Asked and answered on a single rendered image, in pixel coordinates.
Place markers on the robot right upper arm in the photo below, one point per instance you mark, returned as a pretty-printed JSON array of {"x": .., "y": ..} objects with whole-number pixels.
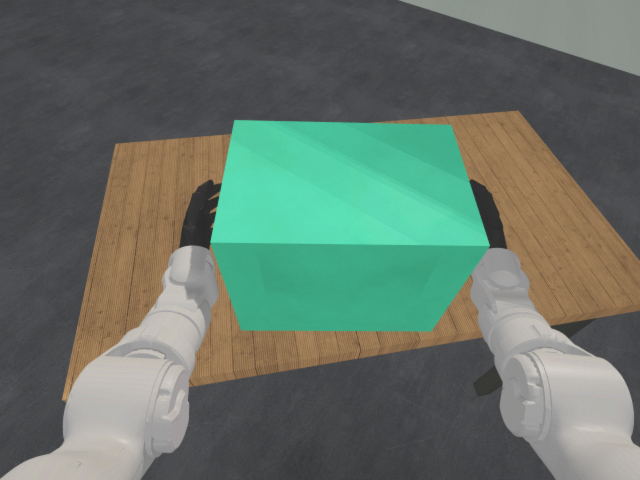
[{"x": 575, "y": 413}]

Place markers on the robot right hand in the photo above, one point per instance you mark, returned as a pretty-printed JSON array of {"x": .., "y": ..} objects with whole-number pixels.
[{"x": 489, "y": 215}]

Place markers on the robot left upper arm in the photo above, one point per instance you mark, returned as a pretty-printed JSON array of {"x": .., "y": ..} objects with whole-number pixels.
[{"x": 124, "y": 413}]

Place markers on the carton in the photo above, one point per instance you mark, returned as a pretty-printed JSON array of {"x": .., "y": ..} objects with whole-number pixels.
[{"x": 335, "y": 226}]

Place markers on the table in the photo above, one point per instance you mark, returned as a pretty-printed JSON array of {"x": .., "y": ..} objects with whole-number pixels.
[{"x": 578, "y": 267}]

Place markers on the robot left hand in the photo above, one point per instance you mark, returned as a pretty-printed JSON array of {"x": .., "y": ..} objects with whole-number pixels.
[{"x": 196, "y": 229}]

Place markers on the robot right forearm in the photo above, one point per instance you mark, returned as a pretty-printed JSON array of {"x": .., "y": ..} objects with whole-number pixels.
[{"x": 508, "y": 319}]

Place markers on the robot left forearm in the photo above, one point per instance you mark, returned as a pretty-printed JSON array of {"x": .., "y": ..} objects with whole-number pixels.
[{"x": 176, "y": 325}]

